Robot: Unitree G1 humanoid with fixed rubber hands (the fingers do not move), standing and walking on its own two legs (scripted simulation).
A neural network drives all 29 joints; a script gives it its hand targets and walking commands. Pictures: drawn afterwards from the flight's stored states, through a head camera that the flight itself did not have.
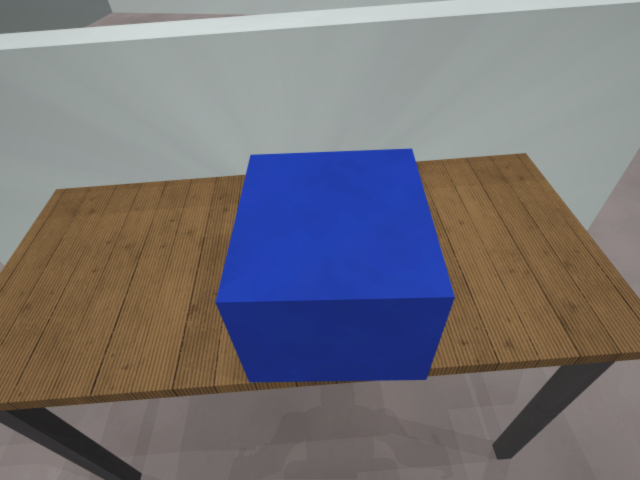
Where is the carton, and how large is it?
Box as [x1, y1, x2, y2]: [215, 149, 454, 381]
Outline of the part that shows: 411,149 250,155 215,302 249,381 384,380 426,378 454,296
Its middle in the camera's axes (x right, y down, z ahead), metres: +0.02 +0.03 +0.61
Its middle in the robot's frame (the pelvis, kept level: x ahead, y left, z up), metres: +0.46 +0.00 +0.02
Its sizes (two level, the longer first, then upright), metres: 0.298 0.267 0.209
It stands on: a table, 0.69 m high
